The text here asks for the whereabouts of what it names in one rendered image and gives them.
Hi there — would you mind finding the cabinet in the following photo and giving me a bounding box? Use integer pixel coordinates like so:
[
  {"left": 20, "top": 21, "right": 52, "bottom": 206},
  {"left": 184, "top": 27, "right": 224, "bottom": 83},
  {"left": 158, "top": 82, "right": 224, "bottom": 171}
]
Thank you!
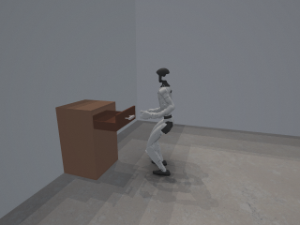
[{"left": 55, "top": 99, "right": 118, "bottom": 180}]

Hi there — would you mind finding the drawer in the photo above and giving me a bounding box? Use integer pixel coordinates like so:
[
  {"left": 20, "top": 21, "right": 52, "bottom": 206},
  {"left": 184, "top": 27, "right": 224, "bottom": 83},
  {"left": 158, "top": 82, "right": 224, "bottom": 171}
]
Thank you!
[{"left": 93, "top": 105, "right": 136, "bottom": 132}]

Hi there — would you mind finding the right robot forearm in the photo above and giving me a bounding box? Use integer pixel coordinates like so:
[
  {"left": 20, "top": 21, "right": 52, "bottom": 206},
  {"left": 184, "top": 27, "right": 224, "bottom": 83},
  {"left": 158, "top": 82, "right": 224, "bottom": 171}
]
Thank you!
[{"left": 154, "top": 107, "right": 161, "bottom": 113}]

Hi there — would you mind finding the right robot thigh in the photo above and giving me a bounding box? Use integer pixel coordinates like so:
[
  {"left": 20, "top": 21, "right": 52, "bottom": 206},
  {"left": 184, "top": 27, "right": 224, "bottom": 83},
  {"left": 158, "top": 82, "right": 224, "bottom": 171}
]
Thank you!
[{"left": 149, "top": 119, "right": 163, "bottom": 137}]

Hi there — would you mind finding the robot thigh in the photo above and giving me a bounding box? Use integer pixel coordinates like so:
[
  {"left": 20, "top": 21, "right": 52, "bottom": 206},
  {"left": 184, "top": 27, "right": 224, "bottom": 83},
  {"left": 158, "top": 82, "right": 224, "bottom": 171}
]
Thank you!
[
  {"left": 149, "top": 119, "right": 163, "bottom": 137},
  {"left": 146, "top": 123, "right": 172, "bottom": 150}
]

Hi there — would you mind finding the robot left upper arm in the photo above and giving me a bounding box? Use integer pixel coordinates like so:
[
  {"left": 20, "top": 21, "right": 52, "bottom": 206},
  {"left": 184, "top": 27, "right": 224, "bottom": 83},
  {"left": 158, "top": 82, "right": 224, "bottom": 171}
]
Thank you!
[{"left": 159, "top": 87, "right": 175, "bottom": 110}]

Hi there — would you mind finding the robot left hand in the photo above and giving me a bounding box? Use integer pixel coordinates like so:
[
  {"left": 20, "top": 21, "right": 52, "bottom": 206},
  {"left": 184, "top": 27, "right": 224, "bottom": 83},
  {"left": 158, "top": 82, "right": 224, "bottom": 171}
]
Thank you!
[{"left": 140, "top": 110, "right": 151, "bottom": 120}]

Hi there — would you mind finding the handle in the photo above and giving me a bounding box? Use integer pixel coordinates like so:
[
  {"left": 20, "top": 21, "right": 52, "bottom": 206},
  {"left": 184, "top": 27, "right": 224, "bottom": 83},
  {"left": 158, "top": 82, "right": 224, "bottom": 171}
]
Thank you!
[{"left": 125, "top": 114, "right": 135, "bottom": 120}]

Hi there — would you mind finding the left robot thigh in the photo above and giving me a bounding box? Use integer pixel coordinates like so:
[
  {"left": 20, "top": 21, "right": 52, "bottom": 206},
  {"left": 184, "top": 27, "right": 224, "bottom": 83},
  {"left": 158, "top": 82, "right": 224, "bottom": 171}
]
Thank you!
[{"left": 146, "top": 123, "right": 172, "bottom": 150}]

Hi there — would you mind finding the robot right hand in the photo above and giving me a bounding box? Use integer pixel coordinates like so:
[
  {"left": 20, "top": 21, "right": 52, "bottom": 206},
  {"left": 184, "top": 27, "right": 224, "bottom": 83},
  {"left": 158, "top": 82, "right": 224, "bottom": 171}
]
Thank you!
[{"left": 146, "top": 109, "right": 155, "bottom": 113}]

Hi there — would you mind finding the left robot forearm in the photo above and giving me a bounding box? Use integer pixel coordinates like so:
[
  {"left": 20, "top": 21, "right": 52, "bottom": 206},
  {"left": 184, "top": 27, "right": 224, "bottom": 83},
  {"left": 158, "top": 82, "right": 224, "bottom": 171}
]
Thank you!
[{"left": 150, "top": 105, "right": 174, "bottom": 119}]

